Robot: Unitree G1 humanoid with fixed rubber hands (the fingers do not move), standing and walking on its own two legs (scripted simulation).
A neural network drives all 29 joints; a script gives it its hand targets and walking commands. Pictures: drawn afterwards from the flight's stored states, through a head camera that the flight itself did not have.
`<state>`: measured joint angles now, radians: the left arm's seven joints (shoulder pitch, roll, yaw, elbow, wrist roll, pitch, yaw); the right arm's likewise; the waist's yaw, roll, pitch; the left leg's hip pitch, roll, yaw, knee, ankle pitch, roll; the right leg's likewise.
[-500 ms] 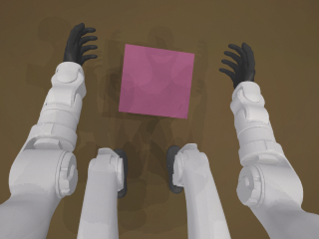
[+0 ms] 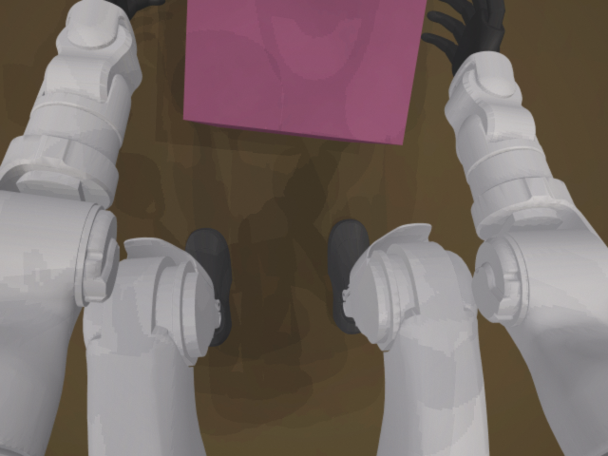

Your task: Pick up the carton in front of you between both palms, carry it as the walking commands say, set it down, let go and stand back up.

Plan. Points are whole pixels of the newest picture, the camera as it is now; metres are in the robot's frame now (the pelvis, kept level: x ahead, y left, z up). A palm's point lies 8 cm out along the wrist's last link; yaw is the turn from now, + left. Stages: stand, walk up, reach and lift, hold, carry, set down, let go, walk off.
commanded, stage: reach and lift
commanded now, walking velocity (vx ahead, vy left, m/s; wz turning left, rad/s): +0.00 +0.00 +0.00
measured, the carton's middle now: (297, 49) +0.52 -0.02 -0.26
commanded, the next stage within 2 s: none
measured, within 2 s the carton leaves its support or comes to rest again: leaves its support in 0.86 s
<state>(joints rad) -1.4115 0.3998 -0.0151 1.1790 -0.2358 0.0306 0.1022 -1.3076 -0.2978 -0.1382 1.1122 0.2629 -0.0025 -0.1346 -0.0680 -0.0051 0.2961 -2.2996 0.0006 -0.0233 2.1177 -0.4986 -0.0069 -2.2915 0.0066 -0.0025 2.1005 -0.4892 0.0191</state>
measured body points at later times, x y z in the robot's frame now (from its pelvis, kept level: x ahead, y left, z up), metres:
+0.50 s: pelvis +0.01 +0.00 -0.01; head +0.37 +0.00 +0.26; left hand +0.55 +0.13 -0.20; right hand +0.52 -0.20 -0.19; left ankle +0.13 +0.12 -0.35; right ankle +0.13 -0.12 -0.35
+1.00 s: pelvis +0.01 +0.00 -0.01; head +0.33 +0.01 +0.30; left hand +0.55 +0.13 -0.14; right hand +0.53 -0.17 -0.14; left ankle +0.13 +0.12 -0.35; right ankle +0.13 -0.12 -0.35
